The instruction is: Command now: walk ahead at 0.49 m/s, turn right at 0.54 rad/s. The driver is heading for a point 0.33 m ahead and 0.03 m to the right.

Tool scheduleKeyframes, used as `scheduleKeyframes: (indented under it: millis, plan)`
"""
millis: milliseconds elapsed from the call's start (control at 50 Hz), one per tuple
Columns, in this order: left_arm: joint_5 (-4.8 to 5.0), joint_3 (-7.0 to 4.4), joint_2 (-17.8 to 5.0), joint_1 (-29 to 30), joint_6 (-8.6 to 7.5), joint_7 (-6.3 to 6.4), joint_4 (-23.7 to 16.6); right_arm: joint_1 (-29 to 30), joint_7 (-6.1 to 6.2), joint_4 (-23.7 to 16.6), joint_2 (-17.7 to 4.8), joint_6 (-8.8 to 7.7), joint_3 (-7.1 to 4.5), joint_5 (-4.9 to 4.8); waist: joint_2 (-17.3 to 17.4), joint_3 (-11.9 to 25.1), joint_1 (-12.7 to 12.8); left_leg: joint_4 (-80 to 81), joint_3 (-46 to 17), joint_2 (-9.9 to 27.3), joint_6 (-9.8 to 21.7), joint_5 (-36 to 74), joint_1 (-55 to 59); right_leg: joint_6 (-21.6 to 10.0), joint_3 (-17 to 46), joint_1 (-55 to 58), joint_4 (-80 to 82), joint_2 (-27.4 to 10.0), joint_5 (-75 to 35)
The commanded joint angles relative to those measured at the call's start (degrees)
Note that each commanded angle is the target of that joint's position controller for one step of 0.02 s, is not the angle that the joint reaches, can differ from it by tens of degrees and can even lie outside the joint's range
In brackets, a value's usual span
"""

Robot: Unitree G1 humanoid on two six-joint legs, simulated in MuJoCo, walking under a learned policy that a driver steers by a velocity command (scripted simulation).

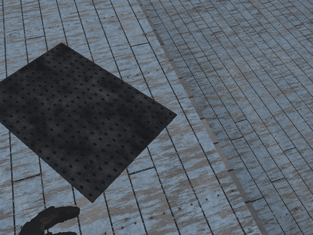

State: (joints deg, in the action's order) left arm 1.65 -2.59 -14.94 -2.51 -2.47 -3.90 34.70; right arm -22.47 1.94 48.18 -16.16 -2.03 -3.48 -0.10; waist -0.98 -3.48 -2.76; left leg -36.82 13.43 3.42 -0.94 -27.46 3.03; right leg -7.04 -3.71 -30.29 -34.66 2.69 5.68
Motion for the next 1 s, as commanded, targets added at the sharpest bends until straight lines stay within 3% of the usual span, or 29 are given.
scheduleKeyframes:
  millis: [20, 40, 60, 80, 120, 140, 160, 220, 280, 320, 360, 420, 440, 460, 480, 500, 520, 540, 560, 580, 600, 640, 660, 700, 720, 740, 780, 860, 1000]
  plan:
    - [0.24, -5.57, -16.3, -20.8, -0.27, 2.13, -0.4, -1.7, -1.17, -8.5, -4.4, -4.03, 0.53, 0.57, -8.7, 29.4, 8.4, -49.0, -17.7, -6.5, -0.1, -7.0, -43.6, -20.3, 53.0, 59.0, 11.8, -22.7, 4.7]
    - [-0.45, -4.63, -12.6, -19.5, -0.63, 2.29, 0.2, 5.3, -2.00, -10.0, -8.8, -5.34, -0.81, -1.73, -2.7, 23.0, 10.6, -48.0, -21.7, -2.4, 1.4, -0.7, -48.5, -16.0, 45.8, 53.8, 15.4, -20.8, 7.1]
    - [-0.25, -4.07, -10.7, -15.9, -0.91, 2.46, 0.3, 8.6, -2.04, -11.7, -8.4, -6.04, -0.47, -2.21, 0.4, 14.2, 8.5, -43.2, -20.5, -0.4, 2.0, 5.0, -48.3, -13.7, 38.5, 43.2, 17.1, -18.4, 5.9]
    - [-0.25, -3.50, -9.2, -12.0, -1.14, 2.49, -0.3, 9.0, -1.70, -11.2, -7.7, -6.22, -0.51, -1.00, 4.0, 9.0, 5.3, -38.9, -19.9, 1.3, 1.5, 7.5, -46.1, -11.9, 33.6, 34.2, 18.1, -15.9, -0.2]
    - [-1.43, -2.88, -7.1, -7.4, -1.54, 2.83, -1.9, 5.8, -1.48, -10.8, -8.4, -4.78, -1.17, 0.13, 0.7, 6.4, 1.1, -35.1, -20.2, 3.3, 0.0, 10.1, -39.0, -11.2, 27.3, 23.2, 20.4, -12.3, -8.8]
    - [-1.12, -3.12, -7.4, -7.0, -1.82, 2.76, -1.5, 4.8, -1.24, -10.5, -7.9, -4.16, -1.10, 0.37, 0.9, 5.8, 0.3, -33.3, -19.1, 3.7, -1.2, 10.3, -37.9, -11.2, 25.5, 20.5, 21.1, -11.6, -11.6]
    - [-0.80, -3.25, -7.7, -7.5, -2.03, 2.83, -1.0, 4.8, -1.04, -10.6, -7.0, -3.64, -0.85, 0.68, 0.8, 5.3, 0.2, -31.3, -18.2, 3.8, -2.3, 10.8, -37.4, -11.1, 23.6, 18.1, 21.2, -11.0, -14.8]
    - [-1.42, -3.22, -8.5, -8.9, -1.86, 3.69, 0.6, 9.0, -0.26, -12.0, -5.2, -3.17, -0.22, 1.04, -0.6, 3.5, 1.5, -22.3, -15.8, 2.4, -4.7, 17.2, -37.6, -8.8, 16.0, 14.9, 18.9, -8.6, -33.9]
    - [-0.99, -2.82, -8.1, -10.4, -0.74, 4.20, 2.0, 12.9, -0.56, -12.5, -3.3, -3.64, 0.48, 0.92, -3.2, 6.3, 3.9, -8.6, -14.5, 0.1, -4.0, 29.0, -32.4, -4.5, 11.1, 16.0, 15.3, -5.3, -35.9]
    - [-0.67, -2.68, -8.3, -11.9, -0.10, 4.37, 3.0, 15.6, -1.33, -12.9, -3.5, -3.95, 0.51, 0.28, -3.7, 7.6, 5.7, -3.1, -14.6, -1.0, -3.2, 34.4, -29.8, -3.9, 12.7, 18.4, 14.3, -6.9, -31.5]
    - [-0.73, -2.46, -8.2, -12.2, 0.36, 4.30, 3.6, 16.9, -2.01, -13.5, -4.5, -4.08, 0.14, 0.00, -4.2, 7.0, 6.3, 0.5, -15.4, -1.2, -2.0, 32.4, -29.7, -4.1, 15.7, 21.5, 12.3, -9.2, -28.0]
    - [-0.38, -2.09, -7.2, -10.3, 0.69, 4.14, 4.0, 13.5, -2.56, -13.1, -6.7, -4.47, -1.19, 0.55, -5.1, 6.6, 3.4, 7.6, -15.6, -1.7, 1.2, 28.5, -25.8, -2.6, 19.9, 25.2, 6.2, -10.4, -24.1]
    - [-0.34, -1.84, -6.2, -9.9, 0.67, 4.13, 4.0, 10.8, -2.51, -12.5, -7.1, -4.93, -1.41, 1.04, -3.8, 7.4, 1.8, 12.3, -15.7, -0.6, 2.6, 40.9, -19.7, -0.6, 18.9, 24.2, 2.2, -7.7, -21.8]
    - [-1.66, -1.31, -4.2, -12.9, 0.34, 3.99, 3.3, 9.5, -2.35, -13.3, -9.7, -5.35, -1.61, 2.27, 2.4, 12.2, 3.1, 9.8, -21.8, 6.7, 5.2, 65.4, -9.3, 2.3, 17.2, 20.2, -6.1, -2.7, -10.0]
    - [-1.08, -0.55, -1.4, -23.1, 0.38, 4.10, 6.3, 8.1, -2.15, -12.6, -8.3, -4.64, -0.88, 2.94, 13.7, 19.3, 5.3, 7.7, -32.7, 17.9, 15.7, 77.5, 3.6, 6.8, 15.0, 10.7, -19.3, 2.3, 19.7]
    - [-0.28, -0.93, -4.7, -23.1, 1.29, 3.94, 7.1, 6.5, -2.68, -11.5, -3.0, -3.83, 0.31, 1.69, 15.1, 21.7, 3.6, 9.9, -37.9, 21.0, 19.2, 70.1, 2.9, 9.1, 15.0, 7.7, -25.2, 1.3, 37.1]
    - [-0.04, -1.76, -7.1, -18.5, 2.50, 4.06, 6.0, 7.8, -3.37, -11.2, -2.0, -3.26, 0.89, 0.70, 10.6, 17.6, 2.7, 12.4, -37.0, 18.3, 17.3, 55.5, -1.3, 10.2, 15.2, 6.0, -25.8, -0.5, 37.6]
    - [-0.28, -1.64, -6.0, -14.5, 4.16, 4.55, 5.6, 9.5, -3.58, -10.4, -2.7, -2.49, 0.84, 0.47, 7.4, 14.2, 2.9, 15.3, -35.3, 15.9, 14.7, 41.3, -5.3, 11.4, 13.9, 5.8, -25.5, -2.0, 34.9]
    - [-0.41, -1.58, -5.4, -12.9, 5.59, 4.92, 5.3, 12.6, -3.51, -10.5, -3.5, -1.86, 0.77, 0.43, 6.9, 10.5, 3.3, 18.4, -32.6, 14.1, 13.0, 29.6, -10.7, 12.1, 12.8, 6.8, -21.7, -3.2, 31.5]
    - [-0.34, -1.38, -4.5, -12.6, 6.51, 5.10, 5.4, 15.7, -3.17, -10.7, -4.1, -1.33, 0.61, 0.73, 8.9, 8.4, 4.3, 20.6, -30.1, 12.0, 11.2, 20.9, -15.4, 12.3, 11.5, 10.0, -15.8, -4.5, 27.9]
    - [-0.36, -0.93, -3.1, -13.4, 6.75, 5.17, 6.2, 18.0, -2.86, -10.7, -4.3, -0.72, 0.49, 1.11, 10.3, 6.8, 5.0, 21.8, -26.5, 9.1, 9.9, 17.8, -19.8, 12.1, 9.2, 14.5, -9.9, -4.1, 24.1]
    - [-1.08, -0.79, -2.0, -16.3, 6.25, 5.11, 8.4, 17.6, -2.20, -9.6, -3.6, 0.06, 0.67, 0.89, 10.1, 8.1, 5.7, 21.0, -22.0, 6.2, 8.6, 13.5, -21.6, 10.5, 6.4, 22.1, 0.5, -3.0, 10.9]
    - [-1.53, -0.83, -2.0, -17.4, 6.15, 5.05, 9.3, 16.4, -2.01, -8.7, -3.1, 0.17, 0.85, 0.47, 9.4, 8.4, 5.9, 21.0, -21.0, 5.6, 7.7, 9.0, -22.4, 9.3, 5.3, 24.9, 4.5, -2.4, 5.9]
    - [-3.20, -0.66, -3.6, -15.2, 6.29, 5.53, 8.0, 14.1, -2.12, -6.5, -1.7, -0.37, 1.50, 0.48, 6.6, 5.2, 4.8, 21.0, -19.8, 3.8, 3.5, -2.5, -24.6, 6.9, 9.1, 24.3, 8.4, -5.8, 4.3]
    - [-2.69, -1.13, -5.9, -14.3, 6.12, 5.80, 8.3, 13.7, -2.27, -6.5, -3.2, -0.47, 0.96, 0.76, 2.2, 3.0, 2.9, 20.7, -18.0, 1.9, 2.1, -1.4, -22.6, 5.3, 9.2, 18.7, 7.9, -5.9, 12.3]
    - [-2.46, -1.17, -5.3, -13.7, 5.60, 5.88, 8.8, 14.7, -2.08, -6.1, -3.5, -0.53, 0.78, 0.88, 0.2, 1.7, 3.4, 18.3, -16.8, 1.0, 1.4, 1.9, -19.1, 5.1, 9.5, 14.1, 9.5, -5.5, 17.6]
    - [-2.51, -0.59, -3.5, -13.2, 4.47, 6.18, 9.6, 14.9, -1.82, -5.4, -2.1, -0.42, 0.91, 0.54, -2.0, 1.7, 2.9, 15.5, -16.5, 1.1, 2.5, 8.2, -15.7, 5.7, 10.2, 12.0, 11.8, -6.1, 14.9]
    - [-2.05, -0.30, -3.0, -14.6, 3.17, 6.16, 10.5, 13.0, -1.57, -2.7, -1.4, 0.17, 0.81, 0.28, -1.5, 2.1, 3.0, 13.3, -15.1, -0.1, 2.9, 15.2, -13.6, 6.3, 9.9, 12.9, 12.1, -5.9, 10.7]
    - [-1.74, -0.25, -3.2, -17.6, 2.85, 6.47, 12.7, 12.2, -1.38, 1.7, -1.9, 0.84, 0.33, -0.12, 0.3, 2.5, 3.4, 11.7, -14.8, -0.3, 2.6, 25.1, -11.0, 6.4, 9.1, 15.1, 12.3, -5.6, 3.4]
